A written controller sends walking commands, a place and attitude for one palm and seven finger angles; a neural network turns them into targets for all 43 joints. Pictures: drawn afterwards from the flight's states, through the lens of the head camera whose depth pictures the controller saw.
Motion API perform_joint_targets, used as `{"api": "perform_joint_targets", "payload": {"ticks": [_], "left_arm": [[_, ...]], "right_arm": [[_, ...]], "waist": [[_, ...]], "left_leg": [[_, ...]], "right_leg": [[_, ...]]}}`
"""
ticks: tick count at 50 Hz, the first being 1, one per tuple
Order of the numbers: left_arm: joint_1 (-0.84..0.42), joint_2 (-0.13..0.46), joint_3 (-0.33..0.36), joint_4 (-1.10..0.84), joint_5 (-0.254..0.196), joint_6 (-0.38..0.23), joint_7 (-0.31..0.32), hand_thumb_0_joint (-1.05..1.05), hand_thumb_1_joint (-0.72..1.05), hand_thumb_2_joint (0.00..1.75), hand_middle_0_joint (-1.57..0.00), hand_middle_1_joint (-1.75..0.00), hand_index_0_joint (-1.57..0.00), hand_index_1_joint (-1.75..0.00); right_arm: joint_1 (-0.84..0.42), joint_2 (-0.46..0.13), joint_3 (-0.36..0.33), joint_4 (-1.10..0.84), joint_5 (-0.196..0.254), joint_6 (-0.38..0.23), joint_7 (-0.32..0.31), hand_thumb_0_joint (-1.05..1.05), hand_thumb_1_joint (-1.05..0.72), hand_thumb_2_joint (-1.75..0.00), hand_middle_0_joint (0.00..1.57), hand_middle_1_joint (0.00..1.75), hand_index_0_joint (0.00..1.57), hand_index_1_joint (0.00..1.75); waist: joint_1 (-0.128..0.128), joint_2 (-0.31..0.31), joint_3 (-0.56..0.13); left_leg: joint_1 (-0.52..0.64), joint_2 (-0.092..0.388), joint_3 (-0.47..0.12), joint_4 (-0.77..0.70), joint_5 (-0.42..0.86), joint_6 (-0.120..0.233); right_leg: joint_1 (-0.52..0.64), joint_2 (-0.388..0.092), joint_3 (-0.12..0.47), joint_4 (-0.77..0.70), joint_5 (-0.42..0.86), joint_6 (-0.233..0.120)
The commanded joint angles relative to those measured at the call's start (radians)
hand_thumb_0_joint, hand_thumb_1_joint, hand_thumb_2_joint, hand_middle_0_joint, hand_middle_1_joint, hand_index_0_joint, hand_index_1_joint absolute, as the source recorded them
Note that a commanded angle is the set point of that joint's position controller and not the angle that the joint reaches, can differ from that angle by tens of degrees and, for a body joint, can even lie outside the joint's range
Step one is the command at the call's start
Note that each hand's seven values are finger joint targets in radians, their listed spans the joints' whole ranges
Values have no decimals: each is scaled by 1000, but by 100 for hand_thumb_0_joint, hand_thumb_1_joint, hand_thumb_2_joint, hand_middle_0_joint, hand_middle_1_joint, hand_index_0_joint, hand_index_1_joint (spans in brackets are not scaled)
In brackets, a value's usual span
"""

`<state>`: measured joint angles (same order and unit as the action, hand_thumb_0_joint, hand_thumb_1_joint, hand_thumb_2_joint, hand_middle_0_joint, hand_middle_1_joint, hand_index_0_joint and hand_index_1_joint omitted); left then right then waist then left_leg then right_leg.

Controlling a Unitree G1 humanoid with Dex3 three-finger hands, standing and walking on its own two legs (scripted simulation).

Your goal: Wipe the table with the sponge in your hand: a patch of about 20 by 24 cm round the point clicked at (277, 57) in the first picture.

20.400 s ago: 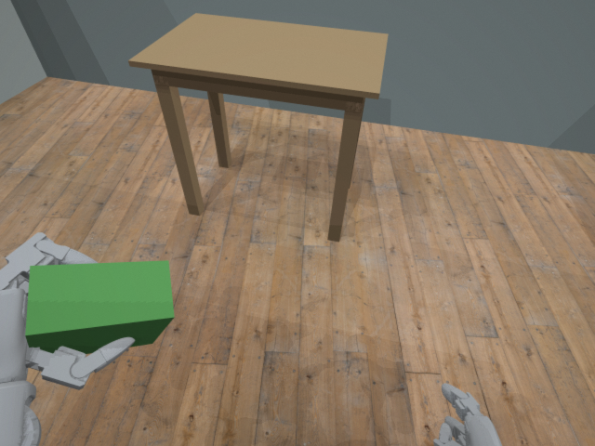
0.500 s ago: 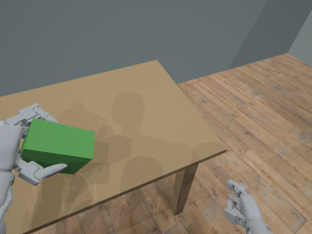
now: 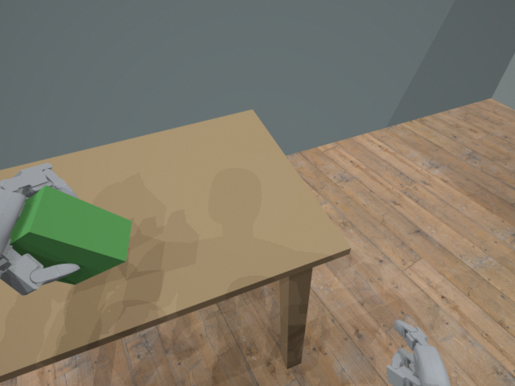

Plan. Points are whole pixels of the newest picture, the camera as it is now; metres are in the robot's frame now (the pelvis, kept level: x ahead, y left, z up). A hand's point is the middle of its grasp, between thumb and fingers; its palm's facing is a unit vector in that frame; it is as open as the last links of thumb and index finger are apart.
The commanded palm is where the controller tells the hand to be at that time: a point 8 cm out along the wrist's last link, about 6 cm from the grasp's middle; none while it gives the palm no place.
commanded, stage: turn the palm down, sponge in hand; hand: left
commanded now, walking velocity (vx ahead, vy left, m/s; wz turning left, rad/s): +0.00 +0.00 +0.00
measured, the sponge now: (76, 245) +0.24 +0.27 +0.15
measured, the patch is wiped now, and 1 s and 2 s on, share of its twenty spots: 0.00 0.00 0.00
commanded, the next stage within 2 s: move the sponge above the wiping area in 1.40 s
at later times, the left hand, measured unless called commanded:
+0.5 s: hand (22, 230) +0.23 +0.32 +0.19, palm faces +0.23 -0.25 -0.94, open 10.2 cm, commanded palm +0.19 +0.32 +0.24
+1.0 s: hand (15, 234) +0.23 +0.34 +0.18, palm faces +0.12 -0.07 -0.99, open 10.2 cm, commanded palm +0.18 +0.33 +0.25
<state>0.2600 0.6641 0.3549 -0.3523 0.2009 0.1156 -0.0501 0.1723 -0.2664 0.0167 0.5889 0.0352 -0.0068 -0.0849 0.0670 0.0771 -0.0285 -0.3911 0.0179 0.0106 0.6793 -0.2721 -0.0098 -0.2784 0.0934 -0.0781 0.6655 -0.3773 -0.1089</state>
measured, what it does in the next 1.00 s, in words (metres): shifts its weight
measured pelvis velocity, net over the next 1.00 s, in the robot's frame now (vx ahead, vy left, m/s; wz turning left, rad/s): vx -0.01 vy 0.05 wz -0.01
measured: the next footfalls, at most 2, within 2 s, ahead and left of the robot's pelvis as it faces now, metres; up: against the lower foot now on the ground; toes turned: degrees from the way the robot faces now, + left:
none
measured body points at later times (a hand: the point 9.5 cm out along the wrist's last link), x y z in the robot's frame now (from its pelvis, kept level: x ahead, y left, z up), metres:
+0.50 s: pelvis +0.00 +0.03 +0.01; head -0.01 -0.02 +0.45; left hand +0.22 +0.33 +0.24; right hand +0.24 -0.17 -0.07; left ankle +0.05 +0.13 -0.72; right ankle -0.01 -0.04 -0.72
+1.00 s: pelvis -0.01 +0.05 +0.02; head -0.02 +0.01 +0.47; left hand +0.22 +0.34 +0.23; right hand +0.26 -0.14 -0.05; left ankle +0.05 +0.13 -0.72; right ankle -0.01 -0.04 -0.72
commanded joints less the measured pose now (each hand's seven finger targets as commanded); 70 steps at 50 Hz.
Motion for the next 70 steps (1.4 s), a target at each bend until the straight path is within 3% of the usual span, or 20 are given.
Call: {"api": "perform_joint_targets", "payload": {"ticks": [1,9,15,16,20,21,25,26,30,31,35,36,41,46,50,55,56,60,61,70], "left_arm": [[-123,265,170,-143,30,43,35,0,10,130,-120,-160,-120,-160],[-144,307,144,-287,142,26,40,0,10,130,-120,-160,-120,-160],[-175,320,146,-235,238,139,117,0,10,130,-120,-160,-120,-160],[-205,261,79,-240,243,163,112,0,10,130,-120,-160,-120,-160],[-228,278,26,-186,308,273,68,0,10,130,-120,-160,-120,-160],[-253,223,-45,-208,317,283,48,0,10,130,-120,-160,-120,-160],[-311,257,-60,-250,400,301,4,0,10,130,-120,-160,-120,-160],[-314,217,-98,-264,406,292,-2,0,10,130,-120,-160,-120,-160],[-360,285,-41,-256,481,290,11,0,10,130,-120,-160,-120,-160],[-393,240,-85,-262,490,290,14,0,10,130,-120,-160,-120,-160],[-420,263,-75,-199,541,336,23,0,10,130,-120,-160,-120,-160],[-428,203,-137,-212,538,342,16,0,10,130,-120,-160,-120,-160],[-439,176,-206,-192,596,386,-26,0,10,130,-120,-160,-120,-160],[-467,208,-196,-215,666,374,-36,0,10,130,-120,-160,-120,-160],[-461,250,-135,-197,687,362,-9,0,10,130,-120,-160,-120,-160],[-465,210,-164,-170,669,377,-5,0,10,130,-120,-160,-120,-160],[-463,150,-222,-168,656,377,-11,0,10,130,-120,-160,-120,-160],[-463,194,-194,-151,669,388,-27,0,10,130,-120,-160,-120,-160],[-460,147,-241,-167,662,381,-32,0,10,130,-120,-160,-120,-160],[-491,230,-167,-174,687,352,-18,0,10,130,-120,-160,-120,-160]], "right_arm": [[-165,-105,-35,-199,13,-40,-10,0,-90,-90,20,30,20,30],[-160,-105,-45,-212,12,-51,-36,0,-90,-90,20,30,20,30],[-236,-98,-25,-196,27,-38,-33,0,-90,-90,20,30,20,30],[-227,-97,-23,-202,23,-29,-34,0,-90,-90,20,30,20,30],[-308,-94,9,-204,41,-11,-32,0,-90,-90,20,30,20,30],[-301,-94,10,-212,38,-5,-33,0,-90,-90,20,30,20,30],[-363,-82,29,-206,42,-2,-30,0,-90,-90,20,30,20,30],[-343,-80,25,-210,33,-1,-31,0,-90,-90,20,30,20,30],[-390,-77,35,-180,29,1,-23,0,-90,-90,20,30,20,30],[-381,-75,37,-179,24,5,-21,0,-90,-90,20,30,20,30],[-441,-78,41,-154,28,13,-13,0,-90,-90,20,30,20,30],[-424,-77,37,-161,28,16,-13,0,-90,-90,20,30,20,30],[-466,-80,41,-158,30,21,-4,0,-90,-90,20,30,20,30],[-479,-78,41,-151,22,25,7,0,-90,-90,20,30,20,30],[-498,-73,35,-138,22,23,15,0,-90,-90,20,30,20,30],[-512,-76,34,-130,27,20,18,0,-90,-90,20,30,20,30],[-493,-71,33,-131,29,21,18,0,-90,-90,20,30,20,30],[-513,-75,36,-134,27,18,8,0,-90,-90,20,30,20,30],[-493,-73,34,-136,29,17,10,0,-90,-90,20,30,20,30],[-506,-72,31,-125,18,2,7,0,-90,-90,20,30,20,30]], "waist": [[15,-57,-116],[17,-51,-174],[48,46,-146],[33,28,-154],[48,13,-115],[31,-8,-126],[42,3,-132],[32,-8,-147],[61,37,-147],[52,47,-164],[76,56,-140],[58,47,-155],[68,49,-154],[79,54,-182],[98,50,-178],[94,39,-154],[74,24,-146],[87,11,-130],[68,4,-150],[91,34,-162]], "left_leg": [[4,-25,-24,23,103,23],[85,-32,-14,10,175,45],[114,-28,-20,-48,166,38],[117,-17,-22,-65,166,40],[140,-22,-39,-121,128,41],[154,-14,-38,-130,131,44],[215,-22,-59,-167,139,49],[223,-15,-56,-172,148,52],[255,-16,-89,-217,148,44],[256,-10,-87,-227,147,43],[256,-16,-107,-260,138,34],[258,-11,-99,-262,146,36],[259,-12,-116,-294,127,39],[273,-8,-142,-317,135,43],[276,-10,-153,-317,146,42],[284,-18,-143,-316,142,39],[285,-14,-132,-313,137,40],[273,-26,-131,-317,102,42],[279,-25,-114,-304,127,46],[306,-34,-125,-289,156,47]], "right_leg": [[28,-207,292,-171,369,135],[-17,-160,231,-140,388,120],[-46,-118,198,-146,262,75],[-35,-124,159,-143,267,81],[-42,-106,160,-177,175,71],[-30,-110,134,-182,191,78],[-30,-91,150,-209,158,64],[-10,-97,122,-208,181,70],[8,-79,148,-226,158,47],[26,-88,116,-223,169,52],[44,-78,157,-239,154,31],[60,-87,122,-236,172,42],[78,-86,136,-244,168,34],[105,-79,148,-233,179,26],[114,-72,193,-248,166,14],[93,-75,198,-269,161,15],[83,-85,163,-271,160,28],[81,-80,212,-290,123,17],[92,-88,183,-286,141,27],[97,-82,245,-304,132,9]]}}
